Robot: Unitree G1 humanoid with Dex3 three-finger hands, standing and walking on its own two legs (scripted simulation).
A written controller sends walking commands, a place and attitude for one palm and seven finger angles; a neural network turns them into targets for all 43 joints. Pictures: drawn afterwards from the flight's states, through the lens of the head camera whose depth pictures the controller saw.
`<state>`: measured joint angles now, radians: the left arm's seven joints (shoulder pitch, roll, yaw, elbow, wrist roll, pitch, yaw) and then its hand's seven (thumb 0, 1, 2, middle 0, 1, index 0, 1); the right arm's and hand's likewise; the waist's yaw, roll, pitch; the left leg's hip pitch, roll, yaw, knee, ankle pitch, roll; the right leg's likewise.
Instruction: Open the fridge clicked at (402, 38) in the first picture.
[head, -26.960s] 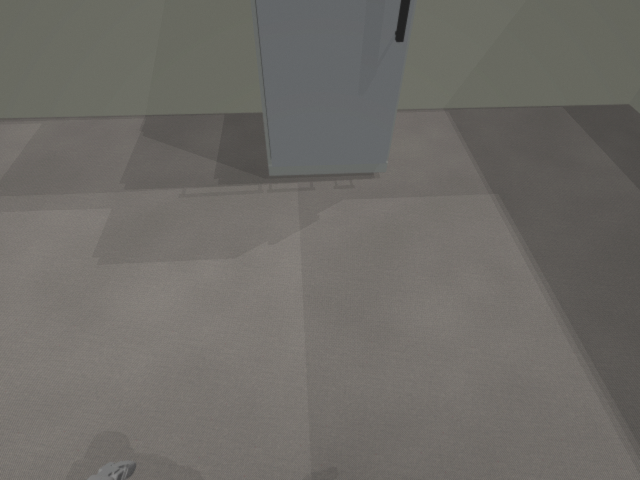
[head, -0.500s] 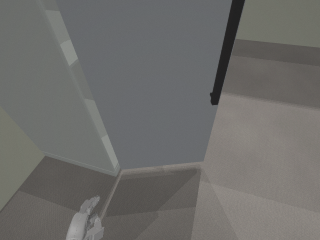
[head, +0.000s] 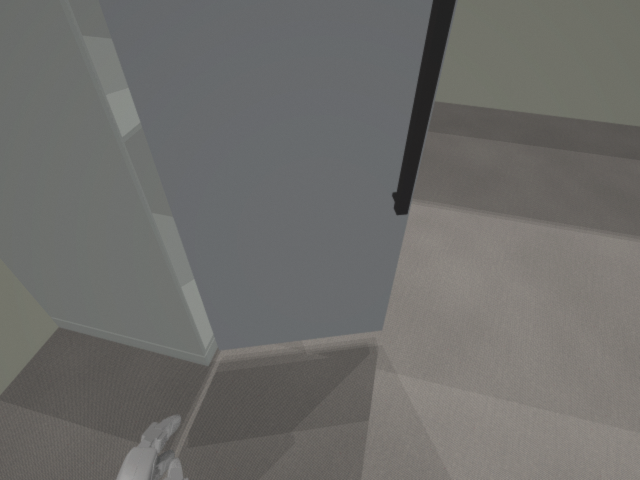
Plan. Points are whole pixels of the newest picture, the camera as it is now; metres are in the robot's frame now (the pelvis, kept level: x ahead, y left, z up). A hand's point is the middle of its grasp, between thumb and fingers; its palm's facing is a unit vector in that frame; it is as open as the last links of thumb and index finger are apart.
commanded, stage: let the arm hang, fingers relaxed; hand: right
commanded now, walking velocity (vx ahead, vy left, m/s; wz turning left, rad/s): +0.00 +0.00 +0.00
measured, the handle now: (416, 111) +0.71 -0.15 +0.14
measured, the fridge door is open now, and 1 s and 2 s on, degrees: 67 67 67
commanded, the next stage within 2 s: look to check the result in 1.20 s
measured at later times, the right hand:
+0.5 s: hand out of the picture -0.01 -0.19 -0.18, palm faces +0.01 +0.99 -0.15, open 7.1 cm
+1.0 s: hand out of the picture +0.08 -0.27 -0.14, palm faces +0.01 +0.94 -0.34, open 7.4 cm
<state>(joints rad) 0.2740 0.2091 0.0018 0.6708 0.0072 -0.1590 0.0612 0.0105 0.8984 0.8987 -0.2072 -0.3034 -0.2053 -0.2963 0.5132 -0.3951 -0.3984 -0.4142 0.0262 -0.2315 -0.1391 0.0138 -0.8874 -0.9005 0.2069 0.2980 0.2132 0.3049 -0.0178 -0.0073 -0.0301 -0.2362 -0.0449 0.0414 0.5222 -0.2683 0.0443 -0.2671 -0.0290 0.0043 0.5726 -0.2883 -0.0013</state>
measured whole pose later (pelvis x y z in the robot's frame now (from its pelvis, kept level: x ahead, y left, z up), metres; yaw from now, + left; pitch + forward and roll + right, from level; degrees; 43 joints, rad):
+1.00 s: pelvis -0.01 -0.03 +0.01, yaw -1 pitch +0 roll +0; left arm 0.12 0.29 0.02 1.10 0.02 0.00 0.01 0.00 0.90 0.90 -0.21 -0.30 -0.21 -0.30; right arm 0.08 -0.33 -0.02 1.11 -0.02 -0.01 0.00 0.01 -0.91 -0.90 0.20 0.30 0.20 0.30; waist 0.00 -0.02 0.04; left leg -0.19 0.01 0.04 0.39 -0.19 0.00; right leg -0.21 0.03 0.00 0.40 -0.18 -0.03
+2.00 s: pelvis +0.03 +0.00 +0.02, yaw +0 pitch -1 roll +0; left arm 0.10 0.31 0.01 1.12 0.02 0.00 0.02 0.00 0.90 0.90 -0.21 -0.30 -0.21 -0.30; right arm 0.09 -0.30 -0.01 1.12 -0.01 -0.02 -0.01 0.01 -0.90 -0.90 0.20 0.30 0.20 0.30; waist 0.01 -0.01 0.04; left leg -0.09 -0.02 0.03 0.30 -0.20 0.03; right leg -0.10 -0.01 0.00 0.31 -0.20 0.01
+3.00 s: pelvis +0.02 +0.00 +0.02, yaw +0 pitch -1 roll +0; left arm 0.12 0.32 0.01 1.13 0.02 0.00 0.02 0.00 0.90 0.90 -0.21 -0.30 -0.21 -0.30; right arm 0.10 -0.32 -0.01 1.13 -0.01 -0.01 0.00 0.01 -0.90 -0.90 0.20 0.30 0.20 0.30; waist 0.01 0.00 0.05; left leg -0.10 -0.03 0.03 0.29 -0.18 0.03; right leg -0.11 -0.01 -0.01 0.30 -0.17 0.00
